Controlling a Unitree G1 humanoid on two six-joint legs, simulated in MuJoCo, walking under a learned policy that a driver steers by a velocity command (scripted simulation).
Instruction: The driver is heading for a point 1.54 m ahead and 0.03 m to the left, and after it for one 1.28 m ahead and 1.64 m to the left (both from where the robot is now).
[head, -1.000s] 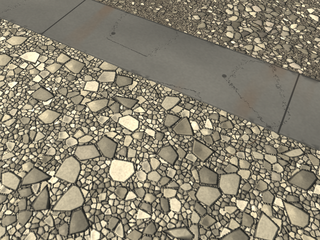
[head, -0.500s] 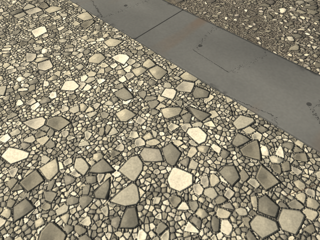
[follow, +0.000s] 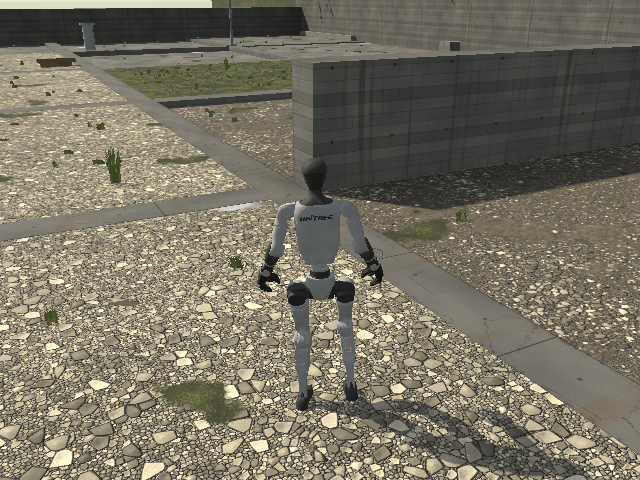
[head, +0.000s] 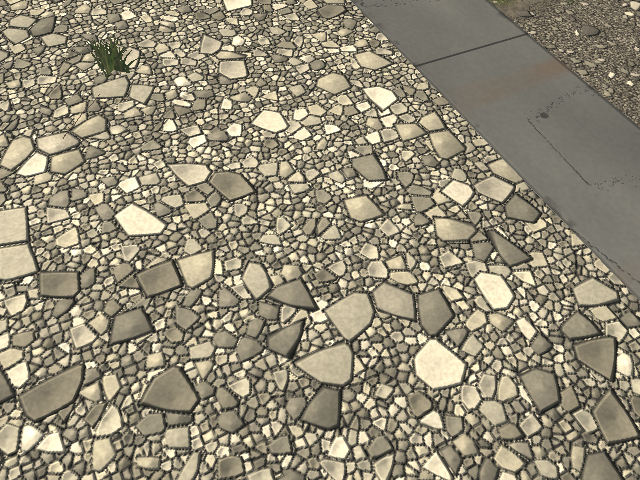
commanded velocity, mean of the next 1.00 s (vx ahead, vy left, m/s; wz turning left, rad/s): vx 0.05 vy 0.00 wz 0.13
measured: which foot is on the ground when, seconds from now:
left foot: down 0.00-0.18, up 0.20-0.56, down 0.58-1.00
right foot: up 0.00-0.16, down 0.18-0.58, up 0.60-0.98, down 1.00-1.00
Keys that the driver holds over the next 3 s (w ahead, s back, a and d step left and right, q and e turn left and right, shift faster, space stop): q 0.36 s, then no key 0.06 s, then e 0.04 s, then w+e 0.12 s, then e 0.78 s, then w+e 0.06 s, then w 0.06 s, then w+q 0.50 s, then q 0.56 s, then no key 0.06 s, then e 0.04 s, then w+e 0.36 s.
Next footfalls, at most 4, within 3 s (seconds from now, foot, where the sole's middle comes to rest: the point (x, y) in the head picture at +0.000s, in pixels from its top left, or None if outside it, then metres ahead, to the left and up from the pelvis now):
0.18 right None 0.06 -0.13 -0.78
0.58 left None -0.02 0.12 -0.78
1.00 right None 0.17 -0.09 -0.78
1.44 left None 0.20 0.13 -0.78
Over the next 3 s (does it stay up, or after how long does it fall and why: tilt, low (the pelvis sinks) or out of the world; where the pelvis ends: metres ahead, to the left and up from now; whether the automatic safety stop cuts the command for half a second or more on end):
stays up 0.55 -0.04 0.01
